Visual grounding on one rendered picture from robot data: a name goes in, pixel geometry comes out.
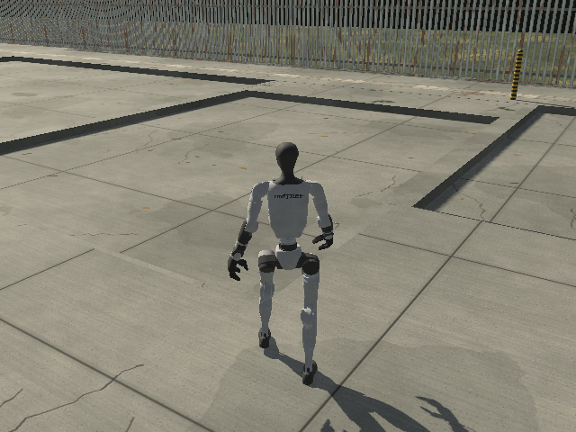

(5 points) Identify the robot right forearm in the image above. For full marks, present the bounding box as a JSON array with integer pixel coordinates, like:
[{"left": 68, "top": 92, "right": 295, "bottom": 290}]
[{"left": 321, "top": 215, "right": 334, "bottom": 239}]

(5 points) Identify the humanoid robot head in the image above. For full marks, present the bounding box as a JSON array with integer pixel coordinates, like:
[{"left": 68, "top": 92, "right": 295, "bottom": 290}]
[{"left": 272, "top": 142, "right": 303, "bottom": 185}]

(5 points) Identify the robot left forearm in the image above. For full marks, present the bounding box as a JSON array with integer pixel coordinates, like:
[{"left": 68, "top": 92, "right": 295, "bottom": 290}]
[{"left": 230, "top": 219, "right": 252, "bottom": 261}]

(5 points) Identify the robot right hand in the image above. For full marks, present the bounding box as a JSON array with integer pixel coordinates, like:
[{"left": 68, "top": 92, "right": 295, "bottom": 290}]
[{"left": 312, "top": 234, "right": 333, "bottom": 250}]

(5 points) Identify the robot left hand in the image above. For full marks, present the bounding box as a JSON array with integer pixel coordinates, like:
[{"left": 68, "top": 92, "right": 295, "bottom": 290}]
[{"left": 228, "top": 256, "right": 248, "bottom": 281}]

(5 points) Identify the robot right upper arm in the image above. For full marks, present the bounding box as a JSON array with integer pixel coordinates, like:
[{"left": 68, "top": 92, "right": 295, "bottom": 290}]
[{"left": 305, "top": 180, "right": 331, "bottom": 228}]

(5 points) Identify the robot left upper arm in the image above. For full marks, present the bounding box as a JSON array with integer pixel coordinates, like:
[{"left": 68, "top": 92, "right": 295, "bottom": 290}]
[{"left": 244, "top": 181, "right": 269, "bottom": 233}]

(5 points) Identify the robot left thigh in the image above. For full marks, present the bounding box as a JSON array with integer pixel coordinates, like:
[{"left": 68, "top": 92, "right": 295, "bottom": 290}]
[{"left": 258, "top": 250, "right": 276, "bottom": 298}]

